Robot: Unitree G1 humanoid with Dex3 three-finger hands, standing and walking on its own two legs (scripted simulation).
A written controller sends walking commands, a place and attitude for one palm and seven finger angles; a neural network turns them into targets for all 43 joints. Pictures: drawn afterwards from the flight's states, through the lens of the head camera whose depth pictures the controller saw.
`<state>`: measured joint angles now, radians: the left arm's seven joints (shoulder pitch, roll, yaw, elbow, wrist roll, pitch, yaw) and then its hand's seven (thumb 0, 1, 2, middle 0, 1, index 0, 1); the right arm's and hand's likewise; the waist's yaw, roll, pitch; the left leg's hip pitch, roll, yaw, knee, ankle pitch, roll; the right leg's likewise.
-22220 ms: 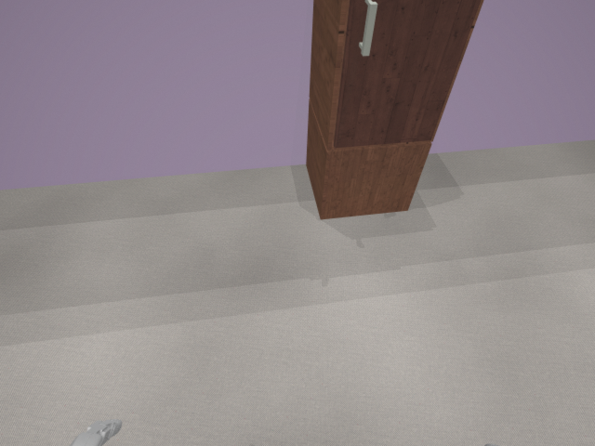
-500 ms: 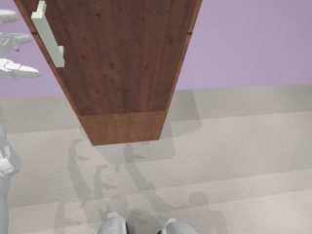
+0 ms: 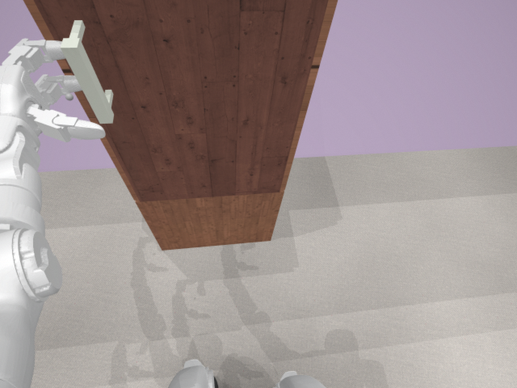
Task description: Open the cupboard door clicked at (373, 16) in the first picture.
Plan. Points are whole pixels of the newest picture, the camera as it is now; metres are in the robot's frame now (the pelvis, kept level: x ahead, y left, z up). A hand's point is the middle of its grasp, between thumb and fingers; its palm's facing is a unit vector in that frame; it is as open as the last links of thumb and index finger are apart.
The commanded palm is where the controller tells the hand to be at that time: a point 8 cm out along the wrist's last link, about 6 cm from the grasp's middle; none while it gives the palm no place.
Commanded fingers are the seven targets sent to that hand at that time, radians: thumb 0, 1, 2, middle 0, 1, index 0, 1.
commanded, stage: slide the fingers in behind the handle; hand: left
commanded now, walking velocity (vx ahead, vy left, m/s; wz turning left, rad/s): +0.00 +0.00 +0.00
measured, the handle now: (93, 75) +0.56 +0.20 +0.13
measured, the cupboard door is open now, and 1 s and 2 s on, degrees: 0 0 0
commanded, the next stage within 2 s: close the thumb around the handle in 1.08 s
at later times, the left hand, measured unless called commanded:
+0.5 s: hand (89, 99) +0.51 +0.20 +0.13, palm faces +0.04 -1.00 +0.02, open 13.9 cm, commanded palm +0.49 +0.24 +0.13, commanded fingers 0.00 -0.50 0.30 -0.30 -1.20 -0.30 -1.20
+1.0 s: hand (103, 97) +0.51 +0.18 +0.13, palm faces +0.03 -1.00 +0.01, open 14.0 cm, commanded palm +0.49 +0.23 +0.13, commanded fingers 0.00 -0.50 0.30 -0.30 -1.20 -0.30 -1.20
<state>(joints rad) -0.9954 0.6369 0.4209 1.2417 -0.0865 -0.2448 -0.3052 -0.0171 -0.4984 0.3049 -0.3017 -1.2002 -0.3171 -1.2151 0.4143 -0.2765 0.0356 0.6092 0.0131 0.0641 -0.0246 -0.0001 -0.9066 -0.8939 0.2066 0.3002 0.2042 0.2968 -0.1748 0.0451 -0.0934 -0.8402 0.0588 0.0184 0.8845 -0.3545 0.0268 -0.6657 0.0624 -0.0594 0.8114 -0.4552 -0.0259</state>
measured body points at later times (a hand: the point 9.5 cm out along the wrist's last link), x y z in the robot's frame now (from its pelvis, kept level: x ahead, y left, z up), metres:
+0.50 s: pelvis +0.00 -0.01 +0.00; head +0.10 +0.01 +0.44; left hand +0.51 +0.26 +0.13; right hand +0.00 -0.28 -0.11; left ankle +0.03 +0.10 -0.69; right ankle -0.04 -0.11 -0.69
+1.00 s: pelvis +0.00 -0.01 +0.00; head +0.09 +0.00 +0.44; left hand +0.50 +0.24 +0.13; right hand -0.01 -0.27 -0.11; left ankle +0.03 +0.10 -0.69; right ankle -0.04 -0.11 -0.69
